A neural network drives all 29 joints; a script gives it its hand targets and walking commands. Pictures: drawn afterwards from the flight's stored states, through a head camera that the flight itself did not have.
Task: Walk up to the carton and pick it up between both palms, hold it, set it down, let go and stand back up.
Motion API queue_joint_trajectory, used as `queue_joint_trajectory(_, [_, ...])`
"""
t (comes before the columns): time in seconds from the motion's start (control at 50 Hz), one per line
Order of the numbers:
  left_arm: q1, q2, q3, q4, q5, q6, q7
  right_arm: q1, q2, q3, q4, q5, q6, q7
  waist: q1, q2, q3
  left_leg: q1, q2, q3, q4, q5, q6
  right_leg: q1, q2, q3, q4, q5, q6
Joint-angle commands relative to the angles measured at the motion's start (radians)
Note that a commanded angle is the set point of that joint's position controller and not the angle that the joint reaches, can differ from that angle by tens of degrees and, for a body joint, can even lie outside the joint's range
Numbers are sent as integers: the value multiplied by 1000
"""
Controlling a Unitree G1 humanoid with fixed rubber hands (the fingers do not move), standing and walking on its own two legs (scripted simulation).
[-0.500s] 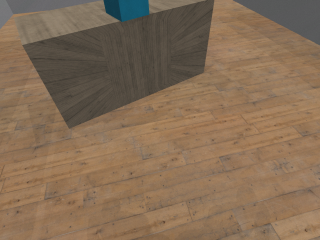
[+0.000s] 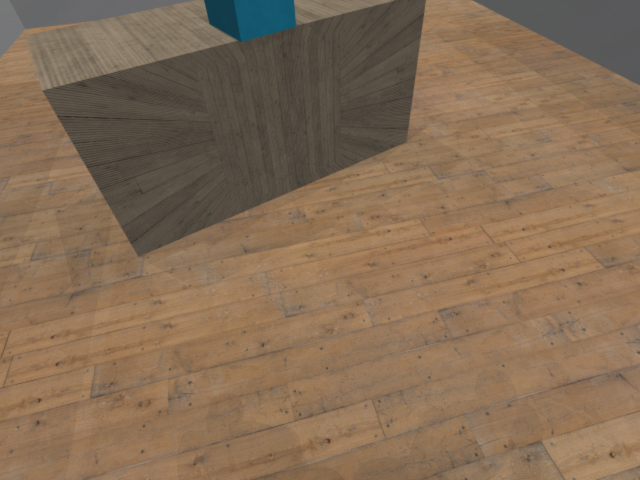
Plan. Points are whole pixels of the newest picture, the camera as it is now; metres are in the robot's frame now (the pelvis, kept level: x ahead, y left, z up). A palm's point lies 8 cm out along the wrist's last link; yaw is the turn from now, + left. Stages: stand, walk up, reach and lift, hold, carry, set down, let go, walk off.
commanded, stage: stand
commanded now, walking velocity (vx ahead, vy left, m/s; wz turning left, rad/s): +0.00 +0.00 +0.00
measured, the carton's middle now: out of the picture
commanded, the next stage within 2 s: none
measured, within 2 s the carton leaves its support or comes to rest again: neither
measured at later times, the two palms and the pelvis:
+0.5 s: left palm out of the picture -0.03 +0.20 -0.15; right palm out of the picture -0.03 -0.20 -0.15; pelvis +0.00 +0.00 +0.00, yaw +0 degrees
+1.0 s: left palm out of the picture -0.03 +0.19 -0.15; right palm out of the picture -0.02 -0.20 -0.15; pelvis +0.01 +0.00 +0.00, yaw +0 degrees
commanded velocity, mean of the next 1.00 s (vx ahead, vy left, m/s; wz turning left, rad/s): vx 0.00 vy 0.00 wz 0.00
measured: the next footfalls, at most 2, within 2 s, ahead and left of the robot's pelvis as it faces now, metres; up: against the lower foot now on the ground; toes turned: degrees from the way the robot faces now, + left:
none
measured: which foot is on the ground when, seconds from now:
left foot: down 0.00-1.00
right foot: down 0.00-1.00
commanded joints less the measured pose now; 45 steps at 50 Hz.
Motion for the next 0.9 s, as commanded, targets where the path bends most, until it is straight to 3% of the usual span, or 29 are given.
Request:
queue_joint_trajectory(0.0, [83, 69, 10, 1, 4, -6, 5, 82, -50, -4, -6, -7, -1, 2, 0, -68, 55, -26, 69, -65, -89, 66, 33, -66, -76, 87, -127, 24, -28])
queue_joint_trajectory(0.12, [86, 81, 13, 0, 1, -5, 5, 83, -55, -3, 1, -5, -8, 2, 1, -12, 54, -37, 66, -62, -88, 72, 26, -52, -78, 89, -122, 41, -33])
queue_joint_trajectory(0.64, [111, 65, 13, 12, 1, -8, 5, 100, -43, -3, 2, -3, -11, 0, 3, -10, 55, -36, 71, -64, -88, 78, 28, -46, -76, 84, -116, 65, -31])
queue_joint_trajectory(0.66, [110, 64, 8, 9, -1, -6, 5, 99, -45, -2, 5, 0, -14, 4, -1, 28, 47, -24, 63, -69, -89, 83, 36, -40, -74, 96, -103, 84, -28])
queue_joint_trajectory(0.72, [124, 71, 10, 13, 0, -2, 8, 109, -55, -4, 2, -3, -14, -1, 5, -22, 92, -62, 71, -90, -104, 55, 36, -45, -69, 91, -109, 58, -35])
queue_joint_trajectory(0.76, [155, 41, 3, 26, -7, -3, 5, 84, -32, 4, -16, -1, -23, 4, 24, -7, 39, -49, 75, -87, -89, 90, 41, -1, -73, 86, -100, 106, -31])
queue_joint_trajectory(0.84, [85, 64, 6, 1, -7, -4, 6, 110, -38, 2, -11, -2, -13, 3, -9, 17, 30, -17, 64, -81, -88, 95, 38, -20, -76, 93, -104, 93, -37])
queue_joint_trajectory(0.86, [88, 67, 6, 2, -5, -6, -4, 106, -66, -8, -5, 0, -9, 1, -1, 23, 43, -41, 67, -86, -92, 74, 41, -38, -72, 83, -106, 95, -31])
queue_joint_trajectory(0.88, [109, 41, 0, 5, -5, -12, 0, 113, -44, -1, -2, 0, -8, 0, -1, -25, 28, -24, 75, -76, -82, 56, 39, -27, -74, 85, -108, 73, -33])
